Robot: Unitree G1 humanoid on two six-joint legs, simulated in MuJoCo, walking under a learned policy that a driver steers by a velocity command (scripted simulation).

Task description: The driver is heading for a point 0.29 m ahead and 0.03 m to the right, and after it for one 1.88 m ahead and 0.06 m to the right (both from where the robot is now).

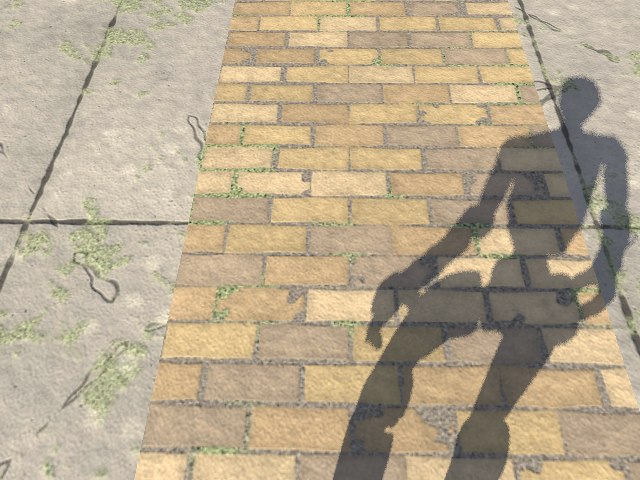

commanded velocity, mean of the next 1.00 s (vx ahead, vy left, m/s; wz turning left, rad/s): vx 0.50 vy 0.00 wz -0.30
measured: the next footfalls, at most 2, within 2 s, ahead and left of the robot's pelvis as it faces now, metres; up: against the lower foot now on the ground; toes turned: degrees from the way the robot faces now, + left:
left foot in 0.34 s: +0.37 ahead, +0.12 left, +0.00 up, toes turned -14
right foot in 0.82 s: +0.53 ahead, -0.16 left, +0.00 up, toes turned -22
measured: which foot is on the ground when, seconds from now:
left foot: up 0.00-0.32, down 0.34-0.84, up 0.86-1.00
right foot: down 0.00-0.36, up 0.38-0.80, down 0.82-1.00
